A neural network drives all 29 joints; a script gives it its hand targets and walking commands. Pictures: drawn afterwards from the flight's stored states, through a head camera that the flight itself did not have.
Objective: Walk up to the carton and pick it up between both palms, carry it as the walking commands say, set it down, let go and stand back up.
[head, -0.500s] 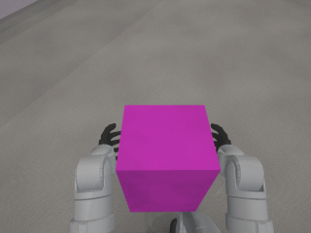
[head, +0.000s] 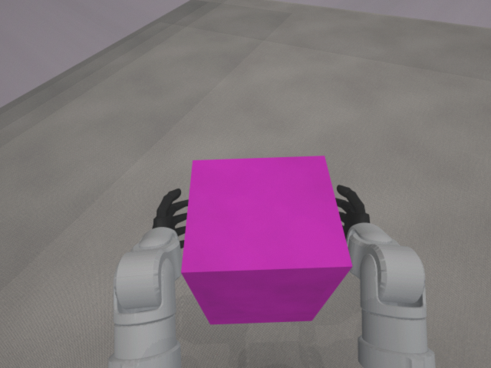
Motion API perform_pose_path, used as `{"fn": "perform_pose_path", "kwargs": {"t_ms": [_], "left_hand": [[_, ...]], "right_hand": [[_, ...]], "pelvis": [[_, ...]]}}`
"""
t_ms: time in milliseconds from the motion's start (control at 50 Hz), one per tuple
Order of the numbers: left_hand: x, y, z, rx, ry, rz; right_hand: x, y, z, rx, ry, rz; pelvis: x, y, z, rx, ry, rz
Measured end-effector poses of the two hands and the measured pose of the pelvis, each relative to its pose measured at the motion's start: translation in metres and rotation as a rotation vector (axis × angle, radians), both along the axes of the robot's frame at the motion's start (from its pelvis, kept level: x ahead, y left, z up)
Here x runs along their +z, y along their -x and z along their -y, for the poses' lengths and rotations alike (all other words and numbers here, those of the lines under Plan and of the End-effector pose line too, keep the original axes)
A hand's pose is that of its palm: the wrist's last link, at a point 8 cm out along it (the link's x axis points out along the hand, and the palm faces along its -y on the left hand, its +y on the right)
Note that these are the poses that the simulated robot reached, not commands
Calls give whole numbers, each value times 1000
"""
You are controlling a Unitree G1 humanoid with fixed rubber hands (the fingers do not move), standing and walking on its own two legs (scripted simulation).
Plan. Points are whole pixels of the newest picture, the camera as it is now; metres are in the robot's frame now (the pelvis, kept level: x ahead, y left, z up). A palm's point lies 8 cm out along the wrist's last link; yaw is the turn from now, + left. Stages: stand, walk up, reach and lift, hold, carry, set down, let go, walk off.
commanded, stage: carry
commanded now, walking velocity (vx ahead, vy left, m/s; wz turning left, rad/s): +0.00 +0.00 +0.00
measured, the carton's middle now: (260, 251) +0.30 +0.01 +0.03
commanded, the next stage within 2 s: none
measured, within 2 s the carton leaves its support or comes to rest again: neither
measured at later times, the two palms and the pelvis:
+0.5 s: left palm (200, 239) +0.29 +0.10 +0.08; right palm (386, 245) +0.28 -0.18 +0.07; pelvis +0.00 -0.03 -0.01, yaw -1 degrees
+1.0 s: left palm (188, 282) +0.22 +0.11 +0.09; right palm (396, 282) +0.22 -0.17 +0.08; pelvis -0.05 -0.03 +0.00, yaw +0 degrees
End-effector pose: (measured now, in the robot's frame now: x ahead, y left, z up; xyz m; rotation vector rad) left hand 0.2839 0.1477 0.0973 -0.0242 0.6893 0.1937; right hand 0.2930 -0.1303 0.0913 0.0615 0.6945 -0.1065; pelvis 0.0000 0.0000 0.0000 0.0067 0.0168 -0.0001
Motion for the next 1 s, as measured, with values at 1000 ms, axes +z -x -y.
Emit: {"fn": "perform_pose_path", "kwargs": {"t_ms": [1000], "left_hand": [[-11,62,40,-28,7,-76]], "right_hand": [[-9,69,40,-24,11,-75]], "pelvis": [[-5,52,30,-4,-35,5]]}}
